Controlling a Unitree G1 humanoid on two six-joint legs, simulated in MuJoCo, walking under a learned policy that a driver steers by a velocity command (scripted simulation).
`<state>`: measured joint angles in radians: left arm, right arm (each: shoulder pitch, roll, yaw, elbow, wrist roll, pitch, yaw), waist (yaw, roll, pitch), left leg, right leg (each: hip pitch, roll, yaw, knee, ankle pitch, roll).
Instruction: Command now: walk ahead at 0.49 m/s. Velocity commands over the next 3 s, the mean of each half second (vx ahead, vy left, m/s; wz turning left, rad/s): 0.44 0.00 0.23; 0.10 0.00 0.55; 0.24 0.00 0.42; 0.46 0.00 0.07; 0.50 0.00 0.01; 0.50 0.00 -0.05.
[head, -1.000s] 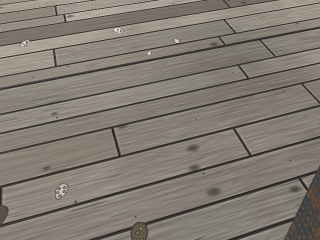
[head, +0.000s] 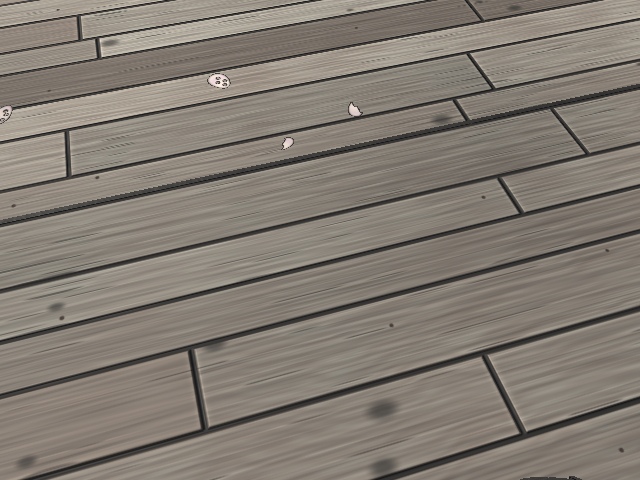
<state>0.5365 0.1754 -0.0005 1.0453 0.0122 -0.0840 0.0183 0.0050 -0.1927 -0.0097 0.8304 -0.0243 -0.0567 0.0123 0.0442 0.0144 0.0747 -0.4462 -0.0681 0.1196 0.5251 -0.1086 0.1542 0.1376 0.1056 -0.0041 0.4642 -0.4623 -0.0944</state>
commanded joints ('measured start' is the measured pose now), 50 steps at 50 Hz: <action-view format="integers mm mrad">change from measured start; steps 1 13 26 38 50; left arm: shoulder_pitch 91 -381 -159 -354 -230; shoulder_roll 27 95 258 159 127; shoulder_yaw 9 32 64 51 67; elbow -82 -216 -216 -270 -314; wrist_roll -14 22 39 20 14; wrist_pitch -4 38 -21 32 112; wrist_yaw -11 -43 16 20 -8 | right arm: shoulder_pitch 475 423 423 339 260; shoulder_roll -266 -123 -108 -99 -321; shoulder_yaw -83 -40 -44 -77 -104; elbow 94 168 71 -11 -148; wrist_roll -34 23 48 -9 -1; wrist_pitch -1 -44 -25 121 84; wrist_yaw -19 -6 -30 3 2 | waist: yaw -124 -46 51 -97 -37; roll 185 14 -39 -140 355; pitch -331 46 -284 -137 -91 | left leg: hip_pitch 801 245 151 -48 367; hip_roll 480 205 53 88 432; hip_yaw -768 -302 -283 -126 -632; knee -110 -421 415 584 -265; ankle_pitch -95 133 154 -242 14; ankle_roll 252 83 -81 -160 37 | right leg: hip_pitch -667 -755 2 -410 -776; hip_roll -10 -206 -349 -401 -181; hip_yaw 12 -16 194 6 -240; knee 948 419 -2 -203 380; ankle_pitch -89 390 946 596 -176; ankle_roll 14 94 -8 -136 146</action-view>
